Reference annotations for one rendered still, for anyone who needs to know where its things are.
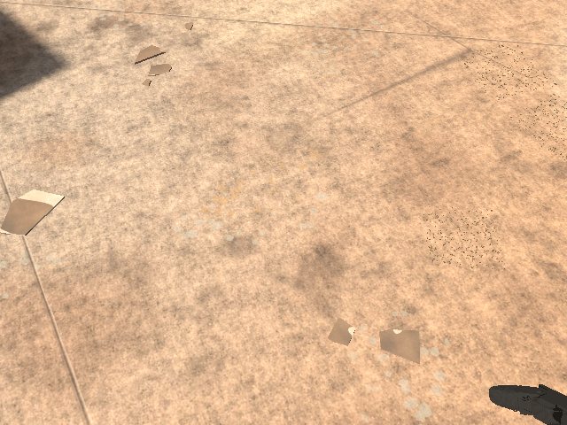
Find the robot right hand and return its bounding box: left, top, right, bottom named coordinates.
left=489, top=384, right=567, bottom=425

